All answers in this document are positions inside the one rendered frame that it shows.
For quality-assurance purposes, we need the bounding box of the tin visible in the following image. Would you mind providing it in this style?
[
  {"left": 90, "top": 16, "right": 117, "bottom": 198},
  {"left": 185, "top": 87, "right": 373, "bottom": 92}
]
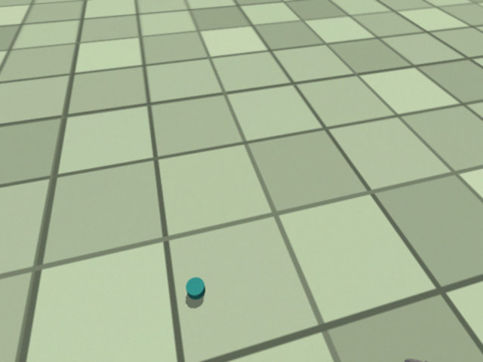
[{"left": 186, "top": 278, "right": 205, "bottom": 299}]

